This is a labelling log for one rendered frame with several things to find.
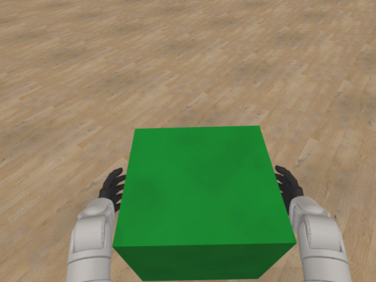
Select robot right hand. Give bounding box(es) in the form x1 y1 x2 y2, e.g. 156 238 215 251
275 166 304 215

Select right robot forearm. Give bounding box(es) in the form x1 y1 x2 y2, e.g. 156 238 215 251
289 196 352 282

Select carton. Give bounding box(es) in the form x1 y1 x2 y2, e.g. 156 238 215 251
112 126 297 281

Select robot left hand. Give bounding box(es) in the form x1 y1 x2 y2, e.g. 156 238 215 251
98 168 126 212

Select left robot forearm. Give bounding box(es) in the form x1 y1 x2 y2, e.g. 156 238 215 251
66 198 115 282

